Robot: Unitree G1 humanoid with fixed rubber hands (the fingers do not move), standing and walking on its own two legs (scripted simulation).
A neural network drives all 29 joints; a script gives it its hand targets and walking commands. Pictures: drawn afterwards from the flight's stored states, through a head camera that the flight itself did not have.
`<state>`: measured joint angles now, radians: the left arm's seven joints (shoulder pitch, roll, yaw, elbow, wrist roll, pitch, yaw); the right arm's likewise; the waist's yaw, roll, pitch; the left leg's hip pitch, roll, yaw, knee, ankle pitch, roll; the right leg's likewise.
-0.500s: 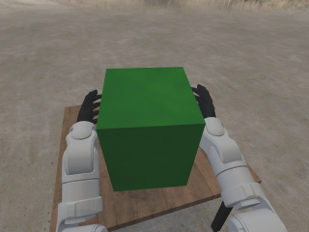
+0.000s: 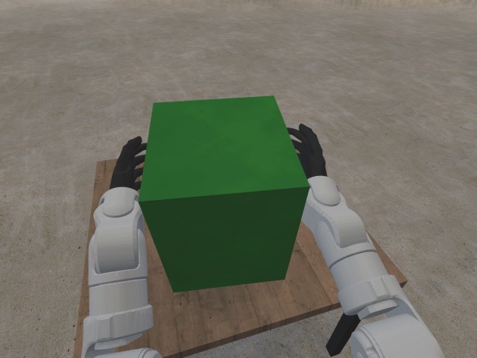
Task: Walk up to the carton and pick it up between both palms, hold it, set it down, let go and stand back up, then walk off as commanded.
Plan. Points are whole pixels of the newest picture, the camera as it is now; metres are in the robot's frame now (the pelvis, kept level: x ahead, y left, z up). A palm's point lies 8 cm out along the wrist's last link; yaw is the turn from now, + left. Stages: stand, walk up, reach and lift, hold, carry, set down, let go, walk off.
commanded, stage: hold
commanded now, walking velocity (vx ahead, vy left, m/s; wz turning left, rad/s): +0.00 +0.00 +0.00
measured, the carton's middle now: (222, 196) +0.37 +0.01 +0.13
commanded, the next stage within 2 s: none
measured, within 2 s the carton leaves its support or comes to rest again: neither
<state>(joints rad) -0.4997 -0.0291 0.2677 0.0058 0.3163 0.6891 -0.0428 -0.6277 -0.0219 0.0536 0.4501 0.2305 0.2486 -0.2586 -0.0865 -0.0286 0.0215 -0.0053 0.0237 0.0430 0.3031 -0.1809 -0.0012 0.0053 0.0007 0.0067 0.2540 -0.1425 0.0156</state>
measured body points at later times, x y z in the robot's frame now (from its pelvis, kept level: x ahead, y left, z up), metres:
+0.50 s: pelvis -0.02 +0.00 +0.00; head -0.07 +0.02 +0.45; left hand +0.36 +0.14 +0.19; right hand +0.35 -0.15 +0.19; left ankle +0.00 +0.12 -0.75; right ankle +0.01 -0.13 -0.75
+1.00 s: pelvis +0.00 +0.00 +0.00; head -0.03 +0.02 +0.45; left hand +0.36 +0.16 +0.17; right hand +0.37 -0.13 +0.17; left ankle +0.00 +0.12 -0.75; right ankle +0.01 -0.13 -0.75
